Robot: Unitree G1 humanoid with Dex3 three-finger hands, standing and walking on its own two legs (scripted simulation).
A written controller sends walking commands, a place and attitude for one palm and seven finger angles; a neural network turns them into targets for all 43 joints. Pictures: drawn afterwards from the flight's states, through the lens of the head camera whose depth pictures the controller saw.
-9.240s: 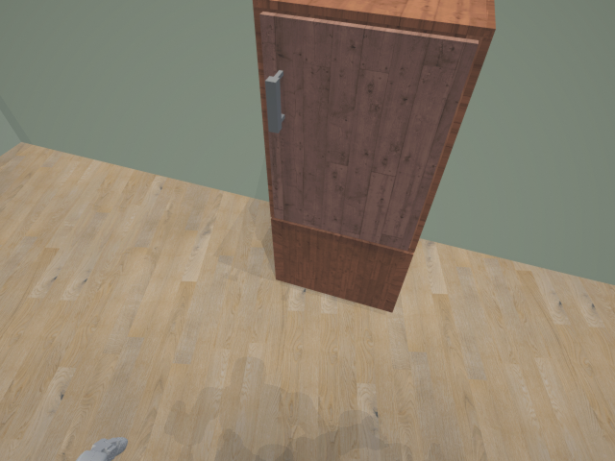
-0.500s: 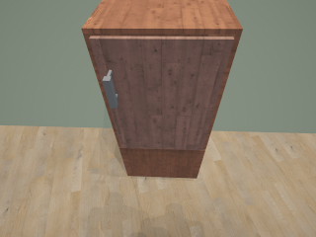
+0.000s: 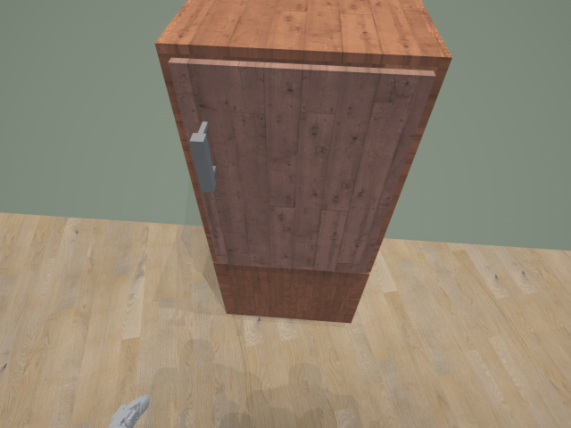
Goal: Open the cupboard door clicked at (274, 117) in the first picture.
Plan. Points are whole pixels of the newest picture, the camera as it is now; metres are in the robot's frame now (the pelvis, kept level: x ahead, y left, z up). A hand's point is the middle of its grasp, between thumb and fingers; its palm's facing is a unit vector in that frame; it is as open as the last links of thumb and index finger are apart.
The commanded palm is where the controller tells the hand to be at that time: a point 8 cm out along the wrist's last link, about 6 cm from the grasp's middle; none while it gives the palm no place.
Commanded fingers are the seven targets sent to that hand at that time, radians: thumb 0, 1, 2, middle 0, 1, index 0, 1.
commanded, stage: raise the hand with hooked fingers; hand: left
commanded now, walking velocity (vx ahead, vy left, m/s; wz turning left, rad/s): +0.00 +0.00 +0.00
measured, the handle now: (206, 157) +0.57 +0.20 +0.04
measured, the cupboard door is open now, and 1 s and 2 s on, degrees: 0 0 0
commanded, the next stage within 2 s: move the hooked fingers beside the handle in 2.00 s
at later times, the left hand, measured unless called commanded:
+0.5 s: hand (145, 397) +0.16 +0.20 -0.02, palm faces +0.06 -1.00 -0.08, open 9.7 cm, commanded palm +0.14 +0.26 -0.02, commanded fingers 0.00 0.18 0.59 -0.25 -0.76 -0.25 -0.76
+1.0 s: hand (125, 348) +0.21 +0.23 +0.01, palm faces -0.04 -1.00 -0.06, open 12.6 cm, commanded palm +0.19 +0.30 +0.03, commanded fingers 0.00 -0.41 0.34 -0.29 -1.14 -0.29 -1.14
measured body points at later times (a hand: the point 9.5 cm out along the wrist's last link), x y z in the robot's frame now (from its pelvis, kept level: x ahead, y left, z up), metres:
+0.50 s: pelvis -0.04 -0.02 -0.08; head +0.02 -0.01 +0.36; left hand +0.15 +0.25 -0.01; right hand +0.18 -0.25 -0.14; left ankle +0.01 +0.11 -0.74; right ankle -0.02 -0.11 -0.74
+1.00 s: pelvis -0.03 +0.01 -0.05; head +0.01 +0.02 +0.40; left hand +0.21 +0.29 +0.01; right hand +0.13 -0.25 -0.12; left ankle +0.01 +0.11 -0.74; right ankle -0.02 -0.11 -0.74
